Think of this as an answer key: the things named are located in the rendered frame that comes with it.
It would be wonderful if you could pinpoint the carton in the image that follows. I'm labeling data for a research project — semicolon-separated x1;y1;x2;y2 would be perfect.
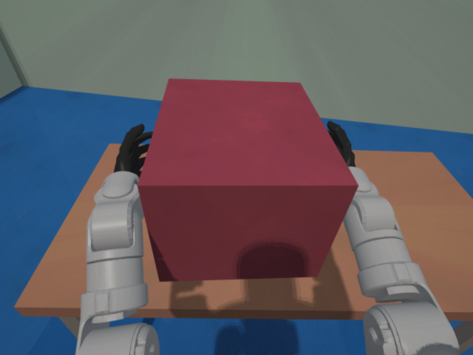
137;78;358;282

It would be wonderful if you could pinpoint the robot left upper arm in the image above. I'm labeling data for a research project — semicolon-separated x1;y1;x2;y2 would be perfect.
78;322;160;355

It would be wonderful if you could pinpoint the left robot forearm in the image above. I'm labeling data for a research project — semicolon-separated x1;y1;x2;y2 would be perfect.
75;171;149;355

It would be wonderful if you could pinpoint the right robot hand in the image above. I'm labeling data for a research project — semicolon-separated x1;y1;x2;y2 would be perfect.
327;121;355;167

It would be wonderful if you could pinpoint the right robot forearm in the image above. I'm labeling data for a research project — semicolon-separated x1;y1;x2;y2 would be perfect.
343;166;460;355

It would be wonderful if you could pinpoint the robot right upper arm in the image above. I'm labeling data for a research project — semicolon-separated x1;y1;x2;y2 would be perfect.
363;302;459;355

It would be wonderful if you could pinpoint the left robot hand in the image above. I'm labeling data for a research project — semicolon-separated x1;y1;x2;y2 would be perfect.
114;124;153;178

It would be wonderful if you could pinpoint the table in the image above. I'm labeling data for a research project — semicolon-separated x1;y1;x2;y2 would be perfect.
14;143;473;353

